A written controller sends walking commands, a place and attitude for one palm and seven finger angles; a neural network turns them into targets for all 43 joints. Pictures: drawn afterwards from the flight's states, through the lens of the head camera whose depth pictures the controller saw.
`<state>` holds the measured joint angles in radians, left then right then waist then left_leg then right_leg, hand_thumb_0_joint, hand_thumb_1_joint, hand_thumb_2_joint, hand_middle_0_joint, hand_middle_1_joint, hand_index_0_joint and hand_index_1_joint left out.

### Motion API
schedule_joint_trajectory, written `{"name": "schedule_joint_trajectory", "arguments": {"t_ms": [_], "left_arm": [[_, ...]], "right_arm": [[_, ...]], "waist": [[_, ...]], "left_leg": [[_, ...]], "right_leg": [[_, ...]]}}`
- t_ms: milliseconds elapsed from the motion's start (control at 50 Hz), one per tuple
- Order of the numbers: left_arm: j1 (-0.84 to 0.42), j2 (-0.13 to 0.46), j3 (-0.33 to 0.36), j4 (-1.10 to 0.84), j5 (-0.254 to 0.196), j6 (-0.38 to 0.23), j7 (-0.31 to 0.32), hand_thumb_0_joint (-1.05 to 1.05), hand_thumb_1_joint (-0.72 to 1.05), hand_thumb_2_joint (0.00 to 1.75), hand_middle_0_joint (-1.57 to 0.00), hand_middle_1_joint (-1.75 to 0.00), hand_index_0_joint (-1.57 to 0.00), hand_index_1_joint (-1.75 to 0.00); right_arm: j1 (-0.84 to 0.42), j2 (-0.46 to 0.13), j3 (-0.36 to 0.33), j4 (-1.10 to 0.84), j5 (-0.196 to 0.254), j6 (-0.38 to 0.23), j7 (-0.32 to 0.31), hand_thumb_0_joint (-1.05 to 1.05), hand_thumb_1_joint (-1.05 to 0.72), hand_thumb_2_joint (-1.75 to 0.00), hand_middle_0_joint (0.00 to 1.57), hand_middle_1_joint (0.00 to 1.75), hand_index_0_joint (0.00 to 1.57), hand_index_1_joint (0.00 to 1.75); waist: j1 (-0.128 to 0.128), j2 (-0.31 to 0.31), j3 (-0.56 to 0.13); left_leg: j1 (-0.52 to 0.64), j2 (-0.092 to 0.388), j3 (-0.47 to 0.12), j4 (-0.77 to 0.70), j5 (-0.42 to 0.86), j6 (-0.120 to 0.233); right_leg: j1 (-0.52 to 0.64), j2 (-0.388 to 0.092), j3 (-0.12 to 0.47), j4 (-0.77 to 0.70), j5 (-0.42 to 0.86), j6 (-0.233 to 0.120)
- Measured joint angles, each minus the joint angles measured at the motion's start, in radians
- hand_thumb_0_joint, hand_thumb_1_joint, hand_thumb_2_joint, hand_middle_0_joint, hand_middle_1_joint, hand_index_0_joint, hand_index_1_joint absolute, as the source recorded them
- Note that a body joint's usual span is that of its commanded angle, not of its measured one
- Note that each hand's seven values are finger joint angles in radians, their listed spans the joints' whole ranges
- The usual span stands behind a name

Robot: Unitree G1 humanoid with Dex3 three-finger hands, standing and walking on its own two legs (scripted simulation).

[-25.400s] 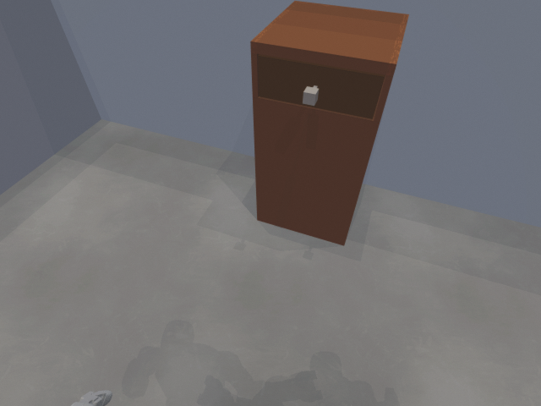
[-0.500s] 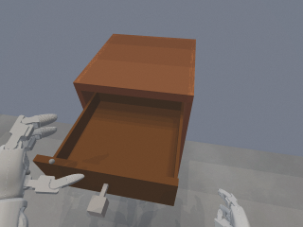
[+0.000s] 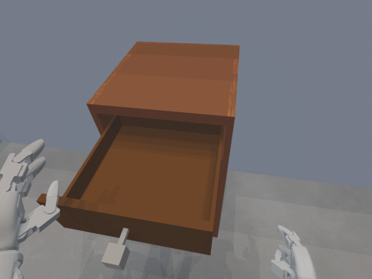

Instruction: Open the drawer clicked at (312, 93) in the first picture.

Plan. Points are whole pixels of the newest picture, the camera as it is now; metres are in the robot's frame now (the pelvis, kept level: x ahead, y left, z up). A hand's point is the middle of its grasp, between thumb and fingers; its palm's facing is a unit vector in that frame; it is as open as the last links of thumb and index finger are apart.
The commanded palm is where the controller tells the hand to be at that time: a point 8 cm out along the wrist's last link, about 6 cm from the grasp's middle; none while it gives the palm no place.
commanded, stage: draw the hand back to the body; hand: left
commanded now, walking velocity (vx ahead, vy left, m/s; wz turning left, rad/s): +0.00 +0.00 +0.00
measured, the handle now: (119, 246) +0.19 +0.18 -0.03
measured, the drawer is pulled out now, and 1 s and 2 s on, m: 0.30 0.30 0.30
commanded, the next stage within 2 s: step back with the hand held close in 0.14 s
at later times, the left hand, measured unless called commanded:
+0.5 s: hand (55, 209) +0.18 +0.24 +0.15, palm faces +0.30 -0.81 -0.50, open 7.5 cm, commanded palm +0.11 +0.29 +0.17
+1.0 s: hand (13, 259) +0.11 +0.25 +0.15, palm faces +0.37 -0.82 -0.43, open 7.5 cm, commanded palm +0.04 +0.30 +0.17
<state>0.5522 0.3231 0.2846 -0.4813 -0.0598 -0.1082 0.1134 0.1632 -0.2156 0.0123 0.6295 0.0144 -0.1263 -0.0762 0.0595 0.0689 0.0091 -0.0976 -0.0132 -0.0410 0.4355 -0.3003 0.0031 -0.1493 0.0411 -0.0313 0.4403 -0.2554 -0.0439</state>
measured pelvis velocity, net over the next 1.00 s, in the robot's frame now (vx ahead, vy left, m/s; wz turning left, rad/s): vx -0.09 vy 0.02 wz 0.01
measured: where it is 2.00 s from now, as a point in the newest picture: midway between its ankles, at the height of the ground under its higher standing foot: outside the picture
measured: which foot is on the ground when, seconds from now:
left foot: down 0.00-1.00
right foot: down 0.00-1.00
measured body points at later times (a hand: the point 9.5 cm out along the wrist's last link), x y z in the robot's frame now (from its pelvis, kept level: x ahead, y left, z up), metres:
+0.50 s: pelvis -0.02 +0.01 +0.00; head +0.01 -0.01 +0.45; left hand +0.16 +0.28 +0.18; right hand +0.16 -0.24 -0.09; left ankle -0.04 +0.12 -0.74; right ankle -0.01 -0.09 -0.74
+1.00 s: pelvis -0.09 +0.02 -0.01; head -0.06 +0.02 +0.44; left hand +0.08 +0.29 +0.18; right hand +0.10 -0.21 -0.09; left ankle -0.04 +0.12 -0.74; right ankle -0.01 -0.09 -0.74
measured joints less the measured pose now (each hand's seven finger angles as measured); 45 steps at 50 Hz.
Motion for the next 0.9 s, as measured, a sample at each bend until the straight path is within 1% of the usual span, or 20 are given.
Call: {"name": "schedule_joint_trajectory", "arguments": {"t_ms": [120,280,380,420,500,540,600,660,720,800,900], "left_arm": [[0.008,0.004,-0.009,-0.004,-0.001,0.001,-0.002,0.01,0.82,0.87,-0.22,-0.35,-0.21,-0.34],[0.006,0.008,0.005,0.002,-0.002,-0.010,-0.001,0.01,0.87,0.89,-0.21,-0.31,-0.21,-0.31],[0.000,0.029,0.070,-0.008,0.008,-0.067,0.002,0.01,0.88,0.89,-0.21,-0.31,-0.21,-0.30],[0.013,0.029,0.071,-0.018,0.010,-0.074,0.003,0.01,0.88,0.90,-0.21,-0.31,-0.21,-0.30],[0.066,0.032,0.050,-0.045,0.017,-0.072,0.003,0.01,0.89,0.90,-0.21,-0.30,-0.21,-0.30],[0.091,0.048,0.049,-0.065,0.020,-0.068,0.002,0.01,0.89,0.90,-0.21,-0.30,-0.21,-0.30],[0.116,0.078,0.064,-0.094,0.019,-0.070,0.005,0.01,0.88,0.90,-0.21,-0.30,-0.21,-0.30],[0.124,0.102,0.090,-0.119,0.015,-0.075,0.012,0.01,0.88,0.90,-0.22,-0.30,-0.21,-0.30],[0.121,0.108,0.109,-0.127,0.014,-0.082,0.021,0.01,0.88,0.90,-0.22,-0.30,-0.21,-0.30],[0.105,0.088,0.111,-0.117,0.016,-0.085,0.031,0.01,0.88,0.90,-0.21,-0.30,-0.21,-0.30],[0.085,0.048,0.085,-0.106,0.022,-0.084,0.037,0.01,0.89,0.90,-0.21,-0.30,-0.21,-0.30]], "right_arm": [[0.003,0.005,0.003,0.002,0.001,0.000,0.000,0.01,-0.90,-0.90,0.20,0.30,0.20,0.30],[0.010,0.000,0.000,0.001,0.006,0.006,0.000,0.01,-0.90,-0.90,0.20,0.30,0.20,0.30],[-0.003,-0.013,-0.004,-0.023,0.012,0.042,0.011,0.01,-0.90,-0.90,0.20,0.30,0.20,0.30],[-0.008,-0.020,-0.011,-0.030,0.014,0.058,0.014,0.01,-0.90,-0.90,0.20,0.30,0.20,0.30],[-0.011,-0.028,-0.029,-0.048,0.018,0.084,0.015,0.01,-0.90,-0.90,0.20,0.30,0.20,0.30],[-0.010,-0.026,-0.037,-0.056,0.018,0.092,0.012,0.01,-0.90,-0.90,0.20,0.30,0.20,0.30],[-0.005,-0.018,-0.043,-0.068,0.019,0.100,0.009,0.01,-0.90,-0.90,0.20,0.30,0.20,0.30],[-0.001,-0.008,-0.041,-0.076,0.017,0.101,0.007,0.01,-0.90,-0.90,0.20,0.30,0.20,0.30],[0.000,0.003,-0.034,-0.081,0.014,0.095,0.006,0.01,-0.90,-0.90,0.20,0.30,0.20,0.30],[-0.001,0.015,-0.019,-0.088,0.010,0.084,0.008,0.01,-0.90,-0.90,0.20,0.30,0.20,0.30],[0.007,0.018,-0.003,-0.091,0.008,0.069,0.013,0.01,-0.90,-0.90,0.20,0.30,0.20,0.30]], "waist": [[-0.001,0.002,0.000],[-0.008,0.015,0.001],[-0.039,0.008,0.013],[-0.050,-0.002,0.022],[-0.070,-0.020,0.027],[-0.078,-0.031,0.026],[-0.084,-0.048,0.024],[-0.083,-0.063,0.018],[-0.075,-0.074,0.011],[-0.063,-0.078,0.003],[-0.052,-0.071,-0.003]], "left_leg": [[0.000,0.005,-0.001,0.002,0.000,-0.005],[-0.010,0.009,-0.004,0.009,0.000,-0.008],[-0.081,0.010,-0.011,0.044,0.001,0.001],[-0.098,0.004,-0.005,0.040,0.010,-0.003],[-0.126,-0.012,0.013,0.037,0.023,0.009],[-0.142,-0.018,0.018,0.044,0.025,0.014],[-0.165,-0.025,0.021,0.061,0.027,0.019],[-0.185,-0.032,0.022,0.077,0.030,0.022],[-0.203,-0.036,0.025,0.091,0.035,0.026],[-0.229,-0.039,0.030,0.116,0.041,0.028],[-0.267,-0.032,0.026,0.157,0.041,0.026]], "right_leg": [[0.000,0.005,-0.002,0.001,0.000,-0.005],[-0.007,0.009,-0.005,0.002,0.003,-0.009],[-0.059,0.010,-0.015,0.002,0.020,-0.010],[-0.083,0.003,-0.009,0.011,0.024,-0.004],[-0.127,-0.013,0.008,0.034,0.027,0.010],[-0.146,-0.019,0.014,0.047,0.027,0.015],[-0.170,-0.026,0.015,0.066,0.028,0.020],[-0.190,-0.033,0.016,0.083,0.030,0.024],[-0.209,-0.037,0.018,0.100,0.035,0.028],[-0.235,-0.040,0.021,0.125,0.040,0.029],[-0.261,-0.034,0.014,0.141,0.053,0.025]]}}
